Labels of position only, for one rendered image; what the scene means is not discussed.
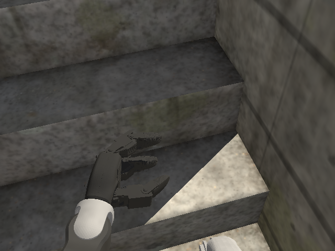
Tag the right robot thigh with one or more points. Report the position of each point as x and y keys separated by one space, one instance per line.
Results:
x=220 y=243

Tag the left robot forearm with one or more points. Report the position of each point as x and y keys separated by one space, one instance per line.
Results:
x=90 y=228

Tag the left robot hand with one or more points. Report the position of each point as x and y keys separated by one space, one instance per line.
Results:
x=115 y=164

